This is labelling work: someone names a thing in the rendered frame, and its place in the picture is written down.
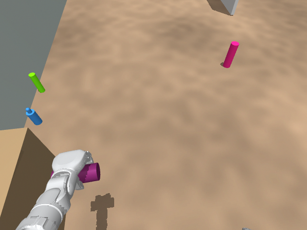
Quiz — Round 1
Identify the left robot hand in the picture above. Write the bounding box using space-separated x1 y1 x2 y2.
52 149 94 190

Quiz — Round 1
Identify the left robot arm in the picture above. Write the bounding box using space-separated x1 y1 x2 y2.
16 168 78 230

